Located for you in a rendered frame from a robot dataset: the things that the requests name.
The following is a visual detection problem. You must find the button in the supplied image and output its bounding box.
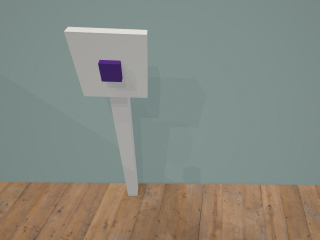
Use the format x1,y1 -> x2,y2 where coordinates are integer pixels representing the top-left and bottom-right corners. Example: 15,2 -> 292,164
98,60 -> 123,82

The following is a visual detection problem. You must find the panel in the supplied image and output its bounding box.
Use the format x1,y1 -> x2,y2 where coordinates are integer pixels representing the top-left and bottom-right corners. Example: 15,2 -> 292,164
64,27 -> 148,196

